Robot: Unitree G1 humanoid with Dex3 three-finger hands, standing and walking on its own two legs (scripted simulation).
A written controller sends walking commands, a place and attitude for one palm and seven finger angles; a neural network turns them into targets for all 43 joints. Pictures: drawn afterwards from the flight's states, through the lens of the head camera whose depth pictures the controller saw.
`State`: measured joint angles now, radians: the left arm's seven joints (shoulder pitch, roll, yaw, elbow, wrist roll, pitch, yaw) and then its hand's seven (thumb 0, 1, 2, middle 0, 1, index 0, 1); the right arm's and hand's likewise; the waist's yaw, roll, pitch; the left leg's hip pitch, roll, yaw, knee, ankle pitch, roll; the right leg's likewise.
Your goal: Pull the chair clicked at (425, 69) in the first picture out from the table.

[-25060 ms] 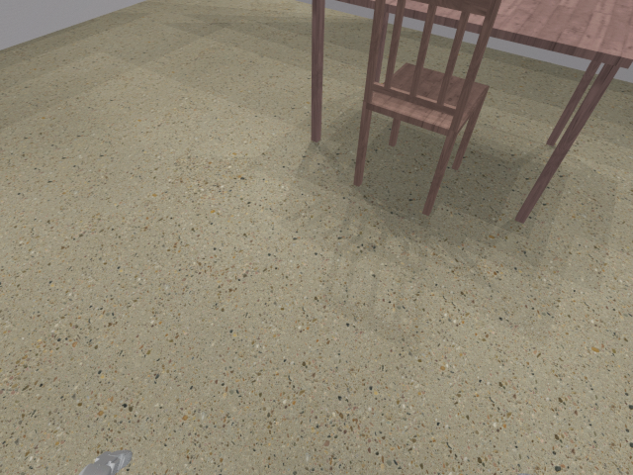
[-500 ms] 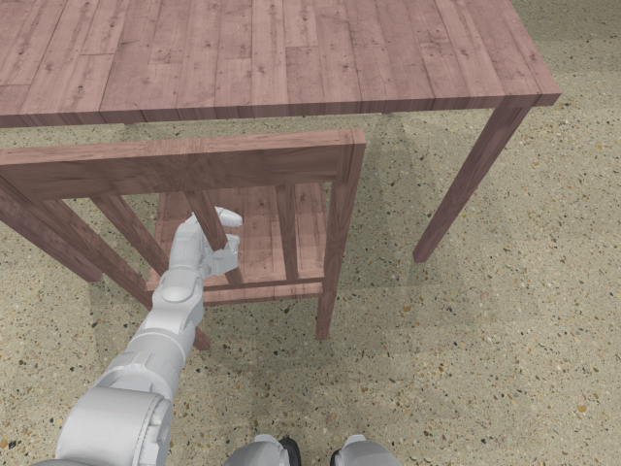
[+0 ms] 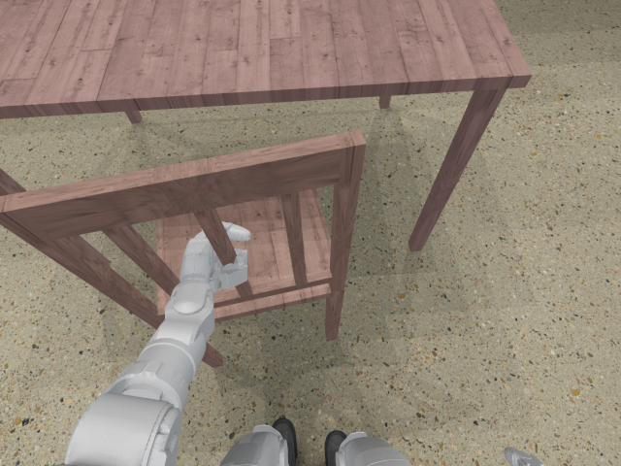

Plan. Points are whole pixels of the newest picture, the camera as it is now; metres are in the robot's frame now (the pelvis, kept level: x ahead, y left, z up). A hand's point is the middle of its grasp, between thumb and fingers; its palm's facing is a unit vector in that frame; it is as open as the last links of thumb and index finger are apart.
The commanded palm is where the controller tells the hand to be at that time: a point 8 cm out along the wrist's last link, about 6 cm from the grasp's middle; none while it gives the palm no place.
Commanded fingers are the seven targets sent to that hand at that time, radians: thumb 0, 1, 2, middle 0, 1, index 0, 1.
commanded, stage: step backward, pulling the chair out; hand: left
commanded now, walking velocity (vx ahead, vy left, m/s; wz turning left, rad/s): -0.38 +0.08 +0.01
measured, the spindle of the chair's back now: (228, 257) +0.41 +0.12 -0.08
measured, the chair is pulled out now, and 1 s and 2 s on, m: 0.13 0.14 0.18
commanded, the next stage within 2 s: none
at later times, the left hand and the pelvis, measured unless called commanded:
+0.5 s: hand (239, 277) +0.37 +0.09 -0.06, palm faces -0.09 -0.98 -0.16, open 5.3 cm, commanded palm +0.36 +0.15 -0.05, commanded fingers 0.00 0.90 0.90 -0.50 -1.45 -0.50 -1.45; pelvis -0.02 +0.01 -0.01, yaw -1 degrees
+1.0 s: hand (238, 278) +0.37 +0.10 -0.06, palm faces -0.12 -0.98 -0.16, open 5.3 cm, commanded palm +0.37 +0.15 -0.05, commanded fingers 0.00 0.90 0.90 -0.50 -1.45 -0.50 -1.45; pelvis -0.01 +0.02 +0.00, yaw -1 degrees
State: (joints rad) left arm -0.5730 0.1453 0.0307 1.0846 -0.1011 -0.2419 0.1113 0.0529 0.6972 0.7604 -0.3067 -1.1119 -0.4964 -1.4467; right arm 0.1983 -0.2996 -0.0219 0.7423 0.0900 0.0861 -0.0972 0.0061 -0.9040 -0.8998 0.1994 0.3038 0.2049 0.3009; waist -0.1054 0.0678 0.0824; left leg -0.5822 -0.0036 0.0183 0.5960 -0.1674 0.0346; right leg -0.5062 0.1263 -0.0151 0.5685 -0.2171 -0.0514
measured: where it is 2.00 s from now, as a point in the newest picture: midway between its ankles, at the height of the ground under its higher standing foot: outside the picture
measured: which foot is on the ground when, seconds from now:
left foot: down 0.00-1.00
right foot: down 0.00-1.00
